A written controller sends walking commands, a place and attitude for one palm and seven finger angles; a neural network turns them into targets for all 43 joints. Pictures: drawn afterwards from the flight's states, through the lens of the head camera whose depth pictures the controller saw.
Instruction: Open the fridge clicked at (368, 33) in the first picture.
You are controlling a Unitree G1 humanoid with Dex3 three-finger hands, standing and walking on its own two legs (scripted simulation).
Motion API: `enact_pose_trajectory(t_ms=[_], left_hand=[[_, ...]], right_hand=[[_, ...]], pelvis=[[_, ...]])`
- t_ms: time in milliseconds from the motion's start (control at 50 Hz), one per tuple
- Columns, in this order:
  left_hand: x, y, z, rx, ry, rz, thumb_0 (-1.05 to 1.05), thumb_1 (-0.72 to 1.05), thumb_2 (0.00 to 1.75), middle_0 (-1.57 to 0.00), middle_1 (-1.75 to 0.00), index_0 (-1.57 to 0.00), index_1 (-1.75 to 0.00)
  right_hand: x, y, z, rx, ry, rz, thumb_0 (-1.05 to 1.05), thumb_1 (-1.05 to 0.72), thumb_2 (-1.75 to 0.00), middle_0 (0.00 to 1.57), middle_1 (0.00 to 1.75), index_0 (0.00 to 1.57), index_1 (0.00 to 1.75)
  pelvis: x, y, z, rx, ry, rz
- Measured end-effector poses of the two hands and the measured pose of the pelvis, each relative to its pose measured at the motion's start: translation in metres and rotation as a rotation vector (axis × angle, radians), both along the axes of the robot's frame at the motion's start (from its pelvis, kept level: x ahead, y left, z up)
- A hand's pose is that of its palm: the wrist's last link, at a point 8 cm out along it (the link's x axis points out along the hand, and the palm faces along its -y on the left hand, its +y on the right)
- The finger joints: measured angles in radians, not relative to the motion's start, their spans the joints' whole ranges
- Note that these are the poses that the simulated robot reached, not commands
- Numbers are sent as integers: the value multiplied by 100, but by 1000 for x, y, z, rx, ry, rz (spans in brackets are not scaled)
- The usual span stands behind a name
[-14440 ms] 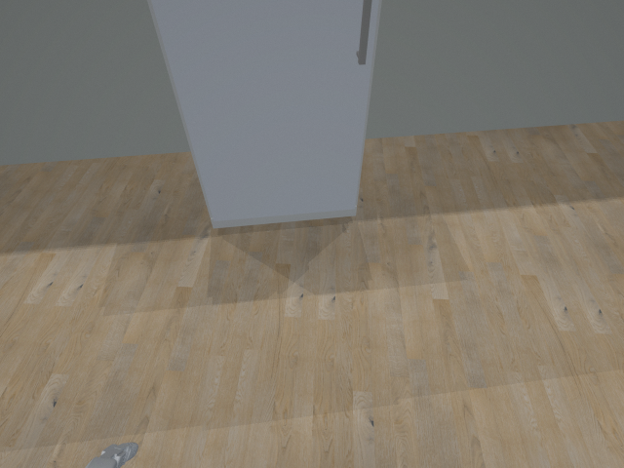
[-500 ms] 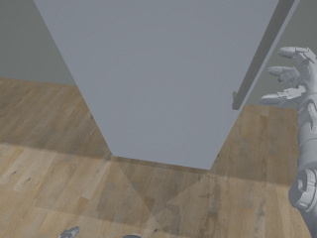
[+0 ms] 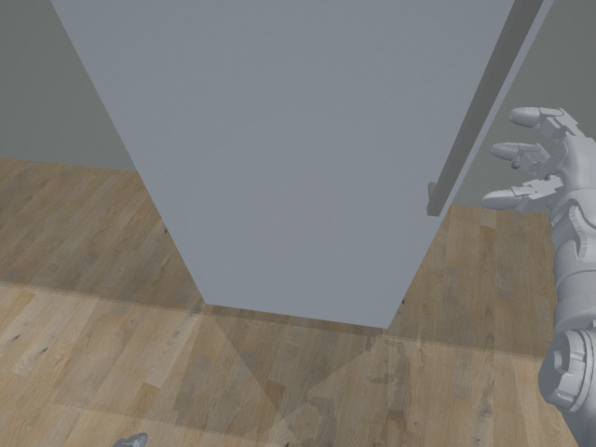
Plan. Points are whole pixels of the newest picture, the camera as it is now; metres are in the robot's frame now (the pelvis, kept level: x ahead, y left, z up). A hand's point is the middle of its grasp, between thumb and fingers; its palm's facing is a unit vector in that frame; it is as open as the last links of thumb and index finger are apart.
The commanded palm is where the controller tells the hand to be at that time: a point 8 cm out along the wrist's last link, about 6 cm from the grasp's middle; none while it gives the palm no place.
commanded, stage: feel for the door with the fingertips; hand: right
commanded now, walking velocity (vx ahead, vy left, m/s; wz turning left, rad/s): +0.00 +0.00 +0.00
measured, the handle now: (488, 72) +0.52 -0.15 +0.24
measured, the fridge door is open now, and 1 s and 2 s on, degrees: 0 0 0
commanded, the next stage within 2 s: slide the fingers in behind the handle in 0.76 s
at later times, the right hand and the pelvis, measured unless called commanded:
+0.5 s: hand (490, 157) +0.47 -0.18 +0.15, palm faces +0.04 +1.00 -0.01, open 14.0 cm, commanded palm +0.44 -0.23 +0.15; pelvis -0.01 +0.01 +0.00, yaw +0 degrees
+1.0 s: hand (488, 150) +0.49 -0.18 +0.15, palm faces +0.02 +1.00 +0.00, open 13.6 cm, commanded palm +0.46 -0.23 +0.15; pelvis -0.01 +0.00 +0.00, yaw +0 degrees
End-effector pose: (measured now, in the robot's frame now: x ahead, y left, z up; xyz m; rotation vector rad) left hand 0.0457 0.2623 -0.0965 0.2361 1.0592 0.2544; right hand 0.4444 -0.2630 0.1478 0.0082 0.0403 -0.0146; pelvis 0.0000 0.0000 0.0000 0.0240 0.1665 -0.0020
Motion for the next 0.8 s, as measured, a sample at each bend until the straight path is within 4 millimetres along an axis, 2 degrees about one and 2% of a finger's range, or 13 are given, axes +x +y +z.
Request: enact_pose_trajectory(t_ms=[160, 300, 600, 800], left_hand=[[8, -3, -1, -13, -17, -24, 0, 91, 90, -20, -30, -20, -30], [6, -4, -4, -34, -28, -16, 0, 91, 90, -20, -30, -20, -30], [-28, 9, -7, -12, 49, 19, 0, 91, 90, -20, -30, -20, -30], [-45, 14, -5, 13, 89, 36, 0, 91, 90, -20, -30, -20, -30]], right_hand=[[-2, 23, 2, 26, -41, 26, -1, 50, -30, 30, 120, 29, 120], [-1, 39, -1, 8, -21, 4, -1, 50, -30, 30, 120, 30, 120], [6, 30, 11, -9, -34, -12, -1, 50, -30, 30, 120, 30, 120], [16, 34, 3, 1, -13, 0, -1, 50, -30, 30, 120, 32, 122]], pelvis=[[0, 1, 0, -2, -5, -1], [-3, 3, 0, -6, -9, 4], [-9, 9, 0, -8, -2, 2], [-12, 8, -2, -6, 20, 3]])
